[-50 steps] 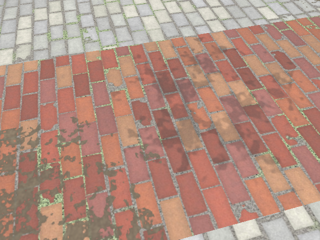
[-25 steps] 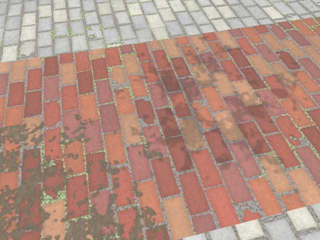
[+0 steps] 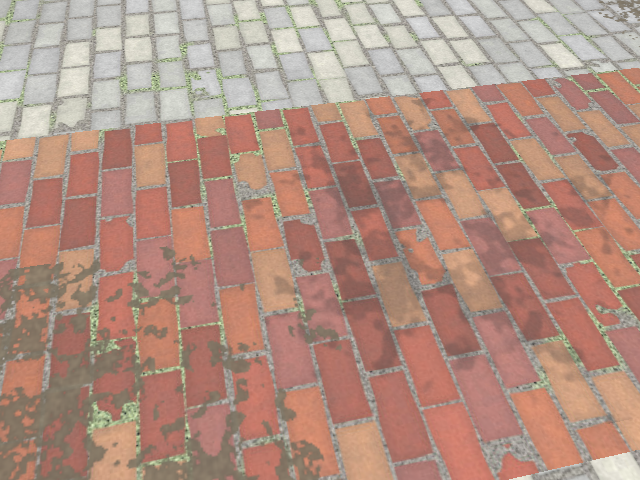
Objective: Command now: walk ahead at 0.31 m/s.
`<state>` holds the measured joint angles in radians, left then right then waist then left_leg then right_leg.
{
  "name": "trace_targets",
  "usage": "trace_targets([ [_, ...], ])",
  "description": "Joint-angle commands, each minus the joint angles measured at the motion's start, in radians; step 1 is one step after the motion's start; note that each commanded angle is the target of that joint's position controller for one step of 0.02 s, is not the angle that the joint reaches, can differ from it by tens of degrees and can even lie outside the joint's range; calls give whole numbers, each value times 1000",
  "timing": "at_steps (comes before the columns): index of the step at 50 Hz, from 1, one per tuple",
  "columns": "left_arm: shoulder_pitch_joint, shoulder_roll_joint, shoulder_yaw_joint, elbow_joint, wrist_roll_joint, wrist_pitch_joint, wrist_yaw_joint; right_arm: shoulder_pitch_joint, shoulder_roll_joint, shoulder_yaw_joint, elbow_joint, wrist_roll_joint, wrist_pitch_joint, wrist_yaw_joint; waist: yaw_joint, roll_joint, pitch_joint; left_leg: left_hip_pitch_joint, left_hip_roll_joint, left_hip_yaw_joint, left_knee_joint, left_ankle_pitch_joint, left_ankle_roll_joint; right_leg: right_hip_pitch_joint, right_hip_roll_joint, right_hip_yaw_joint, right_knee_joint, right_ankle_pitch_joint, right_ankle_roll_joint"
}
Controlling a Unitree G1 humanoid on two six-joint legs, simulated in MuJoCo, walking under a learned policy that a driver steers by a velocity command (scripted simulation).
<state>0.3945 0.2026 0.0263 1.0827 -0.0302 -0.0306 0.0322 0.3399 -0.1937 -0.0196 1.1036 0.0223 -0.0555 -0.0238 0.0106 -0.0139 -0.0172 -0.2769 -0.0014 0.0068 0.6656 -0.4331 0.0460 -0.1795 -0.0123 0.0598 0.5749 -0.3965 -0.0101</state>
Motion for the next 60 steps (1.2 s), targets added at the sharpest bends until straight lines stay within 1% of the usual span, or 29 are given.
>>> trace_targets([
  [1,-109,152,25,-81,-9,-18,-6,114,-31,-9,-11,10,-44,14,-100,-126,213,138,-8,8,-180,18,46,-307,-148,237,-255,-290,-135],
  [2,-160,105,13,-108,-8,-28,-8,239,-103,-31,26,3,-47,13,-140,37,182,285,92,-181,-285,-6,74,-417,-41,76,-10,-117,-74],
  [3,-175,53,2,-150,-2,-49,-4,381,-254,-70,49,6,-56,27,-170,334,117,407,309,-589,-462,-87,193,-556,72,-83,340,-73,-17],
  [4,-179,79,7,-159,-11,-71,-6,355,-208,-51,36,-17,-67,33,-136,269,115,407,394,-772,-509,-67,238,-645,42,13,550,-135,-30],
  [5,-165,87,9,-154,-19,-85,-17,269,-154,-37,7,-20,-74,33,-89,166,161,388,379,-669,-484,14,218,-697,-8,39,653,-68,-54],
  [7,-172,101,19,-147,-9,-100,-30,190,-118,-22,-26,-13,-70,40,-60,88,157,391,301,-446,-490,178,166,-723,-66,11,632,85,-77],
  [9,-215,112,33,-162,1,-99,-43,213,-68,-5,-23,-18,-51,35,-62,112,134,385,234,-281,-505,378,121,-671,-92,-32,537,158,-67],
  [14,-418,29,2,-244,5,-80,-61,206,-135,-10,-58,-27,-28,-1,-79,100,161,214,183,-126,-565,435,125,-513,-47,-111,166,326,-9],
  [19,-499,98,9,-297,-3,-77,-74,221,-173,-32,-54,-1,-33,-6,-51,121,180,262,245,-101,-568,510,115,-392,-24,-99,-11,391,-45],
  [21,-416,145,32,-285,-1,-81,-75,196,-191,-42,-62,-9,-23,-4,12,139,97,332,253,-68,-428,844,88,-261,16,-118,-19,354,-81],
  [23,-114,217,76,-196,-7,-74,-64,167,-181,-37,-83,-25,-8,0,158,140,-92,218,185,-13,-52,1006,38,141,33,-113,-7,326,-135],
  [24,45,298,97,-164,11,-66,-53,204,-120,-17,-111,-38,-11,6,171,-32,-234,-63,90,23,306,638,1,457,-197,205,-37,173,-219],
  [25,73,316,90,-152,26,-68,-66,305,19,18,-106,-20,-38,16,100,-284,-376,-309,-74,-82,604,-111,-30,617,-392,705,-246,-48,-351],
  [26,-11,224,65,-157,16,-74,-69,207,-92,-8,-123,9,-65,20,103,-194,-236,-411,-16,-156,716,-98,-3,507,-345,702,-324,-86,-295],
  [27,-110,179,52,-175,11,-79,-68,101,-146,-23,-156,30,-79,21,75,-124,-88,-449,37,-121,710,-3,16,342,-320,525,-330,16,-254],
  [28,-192,162,45,-192,18,-85,-71,52,-150,-27,-165,23,-84,12,40,-19,-42,-391,89,-106,661,95,20,190,-287,398,-349,162,-232],
  [29,-229,135,38,-196,30,-89,-77,41,-146,-38,-165,9,-77,6,6,-4,-11,-336,121,-98,612,144,19,82,-246,295,-371,265,-219],
  [31,-225,103,29,-174,36,-93,-79,83,-104,-40,-160,4,-49,4,-39,-47,-3,-258,152,-96,547,175,16,-9,-202,195,-423,301,-221],
  [35,-160,153,38,-134,40,-100,-52,-34,-110,-50,-207,-2,-20,2,-34,-32,72,-385,173,-89,411,294,-13,-35,-204,72,-489,353,-228],
  [41,-87,180,38,-116,36,-93,-24,-246,-89,-39,-284,-3,-33,31,32,-14,96,-401,111,-44,61,576,-10,48,-178,-95,-505,438,-169],
  [46,-1,193,42,-87,27,-61,-18,-375,-80,-26,-363,1,-34,68,72,0,126,-485,85,1,-57,486,18,278,-241,-153,-420,553,-152],
  [49,-37,232,53,-111,26,-34,-8,-338,-119,-42,-396,2,-33,90,19,-53,63,-363,15,86,-65,326,65,340,-258,-200,-244,990,-120],
  [51,-71,243,55,-139,31,-16,2,-90,-205,-90,-348,6,-29,87,-115,-70,-83,-16,-66,111,-112,329,121,254,-218,-244,101,1169,-78],
  [52,-65,226,43,-170,40,-24,5,77,-301,-126,-320,1,-19,68,-177,35,-195,307,72,-127,-139,324,189,3,-173,-252,418,881,-38],
  [53,49,58,-9,-206,60,-62,-25,81,-377,-136,-325,1,-22,63,-62,274,-311,671,329,-712,-232,179,393,-461,59,-147,769,-102,21],
  [54,-59,165,14,-220,19,-112,-42,121,-285,-112,-329,-8,-23,57,-132,175,-368,721,340,-832,-350,129,382,-582,48,48,864,-157,-7],
  [55,-160,207,27,-260,-14,-136,-49,69,-239,-100,-334,-15,-27,51,-133,145,-217,619,303,-666,-362,211,322,-656,-7,52,836,-66,-34],
  [57,-197,199,34,-261,14,-139,-35,-79,-185,-84,-379,-15,-31,52,-47,-20,-77,309,223,-446,-391,432,269,-547,-80,34,661,54,-28],
  [60,-157,174,43,-279,37,-95,-31,-116,-183,-79,-401,-15,-31,45,19,13,-33,112,172,-346,-446,556,268,-429,-106,22,525,86,19],
])
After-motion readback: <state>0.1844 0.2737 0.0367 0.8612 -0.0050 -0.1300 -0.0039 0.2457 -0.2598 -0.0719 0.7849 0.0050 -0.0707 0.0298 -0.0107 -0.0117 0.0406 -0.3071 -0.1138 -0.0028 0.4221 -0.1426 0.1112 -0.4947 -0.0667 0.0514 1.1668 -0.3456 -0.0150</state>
